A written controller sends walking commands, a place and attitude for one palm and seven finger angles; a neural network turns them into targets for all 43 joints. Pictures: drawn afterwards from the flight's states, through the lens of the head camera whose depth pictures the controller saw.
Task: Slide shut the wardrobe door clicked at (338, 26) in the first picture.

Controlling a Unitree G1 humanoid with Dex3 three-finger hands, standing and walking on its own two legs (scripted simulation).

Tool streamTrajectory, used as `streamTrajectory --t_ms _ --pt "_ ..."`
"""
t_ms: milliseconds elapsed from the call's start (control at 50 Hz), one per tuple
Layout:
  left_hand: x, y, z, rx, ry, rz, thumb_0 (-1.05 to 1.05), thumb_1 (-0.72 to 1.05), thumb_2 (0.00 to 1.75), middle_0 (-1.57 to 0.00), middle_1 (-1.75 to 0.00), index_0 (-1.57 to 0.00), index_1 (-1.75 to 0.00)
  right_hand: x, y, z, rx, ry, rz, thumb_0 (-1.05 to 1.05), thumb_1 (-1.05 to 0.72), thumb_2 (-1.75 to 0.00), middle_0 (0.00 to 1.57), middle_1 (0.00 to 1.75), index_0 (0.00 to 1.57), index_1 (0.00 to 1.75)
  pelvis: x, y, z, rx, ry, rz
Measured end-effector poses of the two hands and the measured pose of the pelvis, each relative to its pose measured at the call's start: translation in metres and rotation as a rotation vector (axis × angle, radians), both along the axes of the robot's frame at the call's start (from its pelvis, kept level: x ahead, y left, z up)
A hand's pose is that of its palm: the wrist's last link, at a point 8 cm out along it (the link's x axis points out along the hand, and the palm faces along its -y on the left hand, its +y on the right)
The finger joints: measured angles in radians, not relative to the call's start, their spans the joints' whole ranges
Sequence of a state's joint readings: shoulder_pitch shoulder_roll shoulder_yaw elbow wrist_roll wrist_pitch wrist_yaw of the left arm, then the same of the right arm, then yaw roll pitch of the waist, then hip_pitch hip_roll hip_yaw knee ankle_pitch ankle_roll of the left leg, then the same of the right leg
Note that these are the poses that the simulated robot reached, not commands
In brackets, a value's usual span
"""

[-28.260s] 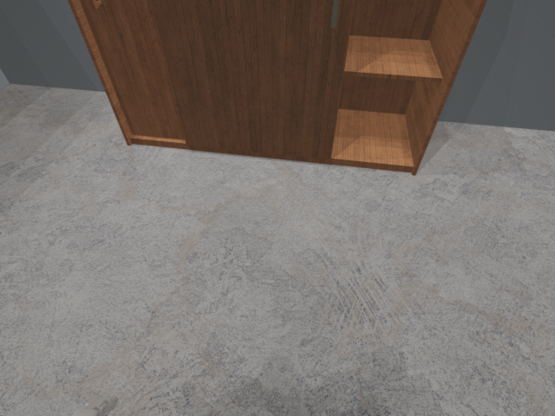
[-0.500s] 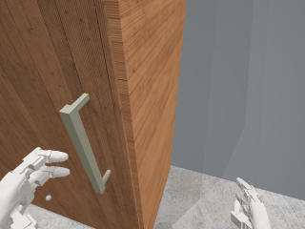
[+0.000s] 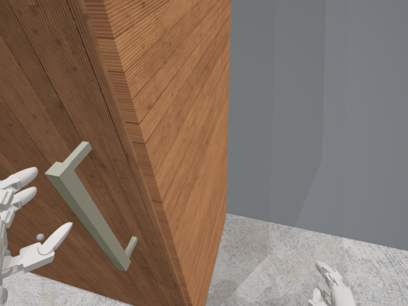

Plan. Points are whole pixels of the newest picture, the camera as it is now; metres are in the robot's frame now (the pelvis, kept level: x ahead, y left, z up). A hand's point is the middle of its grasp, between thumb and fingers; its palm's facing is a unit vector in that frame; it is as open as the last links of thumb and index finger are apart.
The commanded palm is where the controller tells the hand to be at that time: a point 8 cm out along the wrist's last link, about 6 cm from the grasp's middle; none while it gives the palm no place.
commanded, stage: draw the hand back to the body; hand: left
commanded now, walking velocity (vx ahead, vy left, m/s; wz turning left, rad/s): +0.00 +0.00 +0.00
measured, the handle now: (106, 217) +0.22 +0.19 +0.13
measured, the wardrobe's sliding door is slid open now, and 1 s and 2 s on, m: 0.00 0.00 0.00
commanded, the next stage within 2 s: step back with the hand held close in 0.54 s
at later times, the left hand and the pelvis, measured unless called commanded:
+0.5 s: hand (54, 224) +0.19 +0.25 +0.16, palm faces +0.46 -0.78 -0.43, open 7.4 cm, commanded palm +0.15 +0.28 +0.18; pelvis +0.02 -0.02 +0.00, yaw +1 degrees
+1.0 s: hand (44, 239) +0.17 +0.25 +0.15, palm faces +0.35 -0.77 -0.53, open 7.5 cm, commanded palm +0.12 +0.29 +0.18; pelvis -0.04 +0.00 +0.00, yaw -3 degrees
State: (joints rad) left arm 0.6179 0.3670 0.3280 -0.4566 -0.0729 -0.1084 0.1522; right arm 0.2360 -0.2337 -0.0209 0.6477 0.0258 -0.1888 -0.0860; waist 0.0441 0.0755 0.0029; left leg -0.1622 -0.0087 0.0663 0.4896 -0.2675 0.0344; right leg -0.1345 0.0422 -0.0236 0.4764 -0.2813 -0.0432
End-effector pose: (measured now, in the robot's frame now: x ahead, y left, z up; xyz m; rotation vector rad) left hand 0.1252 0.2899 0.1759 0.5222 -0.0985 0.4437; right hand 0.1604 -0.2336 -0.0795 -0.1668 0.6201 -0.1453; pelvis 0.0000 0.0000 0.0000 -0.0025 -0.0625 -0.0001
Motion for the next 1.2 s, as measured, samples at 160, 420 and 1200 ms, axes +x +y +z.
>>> streamTrajectory --t_ms 160,420,1200 --pt "0.022 -0.002 -0.002 -0.023 0.007 0.005 0.01 0.58 0.75 -0.22 -0.49 -0.22 -0.48 0.023 -0.01 0.004 -0.015 0.016 0.01 0.01 -0.9 -0.89 0.2 0.3 0.2 0.3 0.014 -0.004 0.002 0.003 0.016 -0.001" --pt "0.022 -0.007 -0.001 -0.042 0.004 0.046 0.02 0.86 0.89 -0.21 -0.32 -0.23 -0.33 0.042 -0.009 0.004 0.01 0.031 0.039 0.01 -0.9 -0.89 0.2 0.3 0.2 0.3 0.017 -0.014 0.003 0.006 0.008 0.011" --pt "-0.045 0.028 0.01 0.107 -0.039 -0.048 0.02 0.89 0.9 -0.21 -0.3 -0.21 -0.3 -0.085 0.007 0.0 -0.03 0.113 -0.066 0.01 -0.9 -0.89 0.2 0.3 0.2 0.3 -0.076 0.023 -0.004 -0.025 0.025 -0.025"
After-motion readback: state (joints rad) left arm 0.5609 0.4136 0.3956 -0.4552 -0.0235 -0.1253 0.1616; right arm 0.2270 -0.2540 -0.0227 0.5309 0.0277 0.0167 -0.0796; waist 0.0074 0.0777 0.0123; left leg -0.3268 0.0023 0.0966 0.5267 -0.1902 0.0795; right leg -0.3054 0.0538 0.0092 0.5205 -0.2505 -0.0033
